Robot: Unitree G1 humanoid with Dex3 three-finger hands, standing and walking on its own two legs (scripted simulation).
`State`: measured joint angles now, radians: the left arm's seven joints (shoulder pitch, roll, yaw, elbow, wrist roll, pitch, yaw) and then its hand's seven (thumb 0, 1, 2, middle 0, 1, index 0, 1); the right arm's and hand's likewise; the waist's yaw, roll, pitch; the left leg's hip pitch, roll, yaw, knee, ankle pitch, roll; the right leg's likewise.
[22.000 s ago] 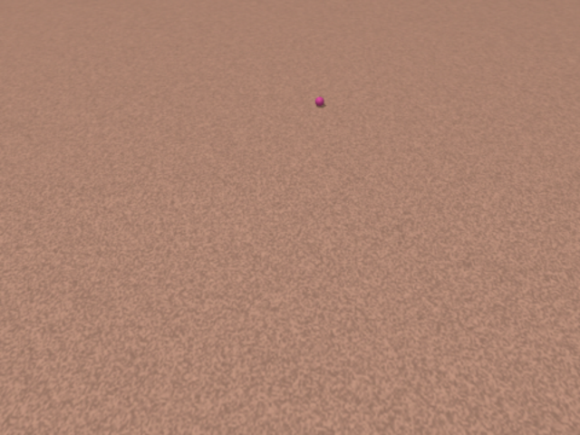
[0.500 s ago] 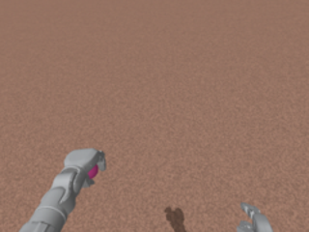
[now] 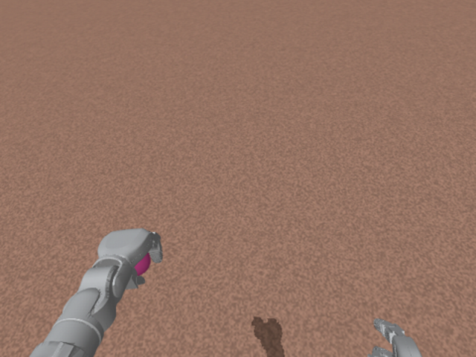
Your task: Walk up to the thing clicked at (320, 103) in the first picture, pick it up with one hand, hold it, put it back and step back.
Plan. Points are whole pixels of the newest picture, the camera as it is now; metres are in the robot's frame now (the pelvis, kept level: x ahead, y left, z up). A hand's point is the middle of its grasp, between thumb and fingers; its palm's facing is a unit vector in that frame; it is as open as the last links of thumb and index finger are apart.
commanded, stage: crouch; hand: left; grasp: from above
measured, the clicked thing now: (135, 261) +0.31 +0.23 -0.06
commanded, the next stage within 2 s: lower in 1.92 s
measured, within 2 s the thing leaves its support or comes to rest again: neither
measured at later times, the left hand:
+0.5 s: hand (155, 286) +0.31 +0.23 -0.21, palm faces -0.42 +0.05 -0.91, open 6.8 cm
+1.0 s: hand (177, 303) +0.35 +0.24 -0.44, palm faces -0.46 +0.00 -0.89, open 6.6 cm
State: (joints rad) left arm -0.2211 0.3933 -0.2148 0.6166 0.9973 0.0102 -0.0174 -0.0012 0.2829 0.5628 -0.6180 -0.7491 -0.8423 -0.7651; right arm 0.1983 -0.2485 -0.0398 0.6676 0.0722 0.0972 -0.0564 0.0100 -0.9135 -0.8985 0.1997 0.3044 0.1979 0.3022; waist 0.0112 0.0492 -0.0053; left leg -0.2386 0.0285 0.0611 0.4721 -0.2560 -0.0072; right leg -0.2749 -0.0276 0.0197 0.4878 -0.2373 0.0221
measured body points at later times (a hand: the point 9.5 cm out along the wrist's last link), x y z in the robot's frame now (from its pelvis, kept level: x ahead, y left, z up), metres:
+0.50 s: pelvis -0.04 +0.00 -0.10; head +0.07 +0.02 +0.34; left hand +0.33 +0.23 -0.15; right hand +0.06 -0.29 -0.21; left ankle -0.01 +0.12 -0.74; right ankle +0.01 -0.13 -0.74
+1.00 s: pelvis -0.08 +0.01 -0.29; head +0.13 +0.03 +0.11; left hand +0.37 +0.24 -0.39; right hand -0.03 -0.26 -0.42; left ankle -0.01 +0.12 -0.74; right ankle +0.01 -0.13 -0.74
